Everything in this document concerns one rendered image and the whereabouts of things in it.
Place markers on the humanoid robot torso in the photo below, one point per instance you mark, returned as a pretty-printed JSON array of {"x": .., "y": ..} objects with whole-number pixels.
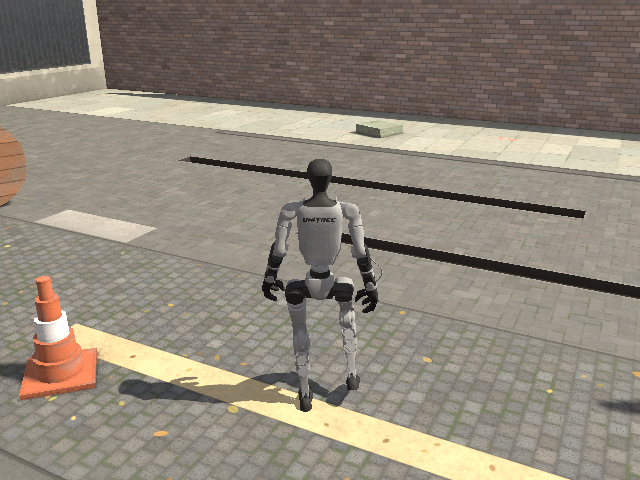
[{"x": 319, "y": 235}]

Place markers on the robot right hand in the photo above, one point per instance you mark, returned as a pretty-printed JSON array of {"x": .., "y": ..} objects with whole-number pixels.
[{"x": 372, "y": 297}]

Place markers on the left robot upper arm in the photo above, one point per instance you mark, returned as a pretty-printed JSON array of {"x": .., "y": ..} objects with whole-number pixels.
[{"x": 288, "y": 212}]

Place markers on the robot left hand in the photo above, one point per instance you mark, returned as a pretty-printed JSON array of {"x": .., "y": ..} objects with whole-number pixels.
[{"x": 273, "y": 286}]

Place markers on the robot left foot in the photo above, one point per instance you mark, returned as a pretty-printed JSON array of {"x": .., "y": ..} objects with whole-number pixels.
[{"x": 305, "y": 403}]

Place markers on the left robot forearm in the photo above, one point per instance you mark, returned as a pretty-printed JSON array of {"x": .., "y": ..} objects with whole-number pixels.
[{"x": 272, "y": 266}]

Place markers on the right robot upper arm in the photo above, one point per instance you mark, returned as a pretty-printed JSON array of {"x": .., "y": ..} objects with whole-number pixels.
[{"x": 351, "y": 212}]

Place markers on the right robot forearm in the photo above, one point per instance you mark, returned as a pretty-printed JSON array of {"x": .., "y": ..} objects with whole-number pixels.
[{"x": 366, "y": 271}]

